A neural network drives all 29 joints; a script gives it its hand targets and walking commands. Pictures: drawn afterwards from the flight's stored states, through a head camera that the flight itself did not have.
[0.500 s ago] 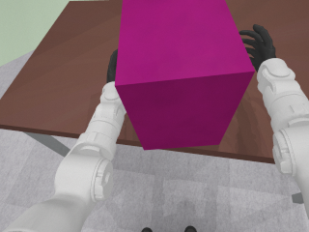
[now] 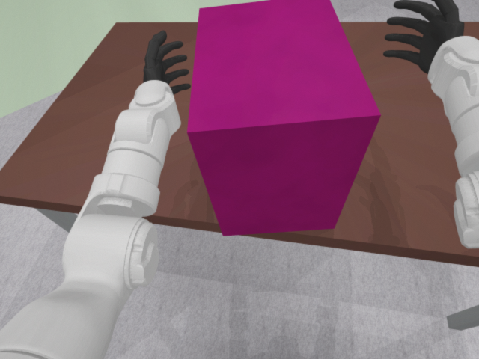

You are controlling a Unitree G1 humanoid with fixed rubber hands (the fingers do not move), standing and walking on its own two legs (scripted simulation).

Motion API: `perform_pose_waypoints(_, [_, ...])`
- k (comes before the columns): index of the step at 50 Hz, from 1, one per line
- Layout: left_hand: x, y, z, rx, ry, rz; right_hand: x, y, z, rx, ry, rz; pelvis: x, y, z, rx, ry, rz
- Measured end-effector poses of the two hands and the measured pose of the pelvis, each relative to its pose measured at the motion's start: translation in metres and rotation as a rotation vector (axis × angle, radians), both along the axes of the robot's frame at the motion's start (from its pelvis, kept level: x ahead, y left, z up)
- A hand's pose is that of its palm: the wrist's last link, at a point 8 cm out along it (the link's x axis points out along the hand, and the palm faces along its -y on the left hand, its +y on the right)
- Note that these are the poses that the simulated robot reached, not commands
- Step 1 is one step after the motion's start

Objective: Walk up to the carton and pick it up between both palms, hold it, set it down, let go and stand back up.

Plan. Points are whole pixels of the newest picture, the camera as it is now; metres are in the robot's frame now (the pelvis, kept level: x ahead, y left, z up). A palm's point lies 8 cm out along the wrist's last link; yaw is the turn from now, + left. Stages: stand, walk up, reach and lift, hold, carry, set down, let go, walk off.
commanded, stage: set down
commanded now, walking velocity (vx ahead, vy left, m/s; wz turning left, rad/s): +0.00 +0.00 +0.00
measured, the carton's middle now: (270, 124) +0.50 +0.04 +0.09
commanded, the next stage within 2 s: none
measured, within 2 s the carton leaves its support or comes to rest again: neither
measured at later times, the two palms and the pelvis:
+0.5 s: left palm (146, 101) +0.43 +0.21 +0.20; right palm (460, 70) +0.50 -0.20 +0.21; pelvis +0.01 +0.02 +0.01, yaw +1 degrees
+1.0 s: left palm (151, 141) +0.38 +0.19 +0.17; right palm (478, 124) +0.44 -0.22 +0.18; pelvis +0.00 +0.01 +0.02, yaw +0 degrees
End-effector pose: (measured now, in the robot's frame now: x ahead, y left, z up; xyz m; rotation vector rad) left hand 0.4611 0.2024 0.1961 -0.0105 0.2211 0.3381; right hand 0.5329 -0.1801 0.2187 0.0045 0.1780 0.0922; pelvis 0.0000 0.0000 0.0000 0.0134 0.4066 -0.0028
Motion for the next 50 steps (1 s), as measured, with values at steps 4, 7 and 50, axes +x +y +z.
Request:
perform_pose_waypoints(4, [-0.001,0.002,0.014,0.001,0.011,-0.002,-0.003,0.001,0.015,0.006,0.011,-0.008,0.001,0.002,0.003,-0.003,-0.027,0.010])
perform_pose_waypoints(7, [-0.001,0.004,0.022,0.003,0.015,-0.005,-0.004,0.001,0.023,0.007,0.014,-0.012,0.002,0.003,0.004,-0.004,-0.044,0.014])
perform_pose_waypoints(50, [-0.084,-0.009,-0.026,-0.034,0.069,-0.036,-0.097,-0.044,-0.042,-0.067,0.063,-0.002,-0.001,0.005,0.015,0.001,-0.282,-0.006])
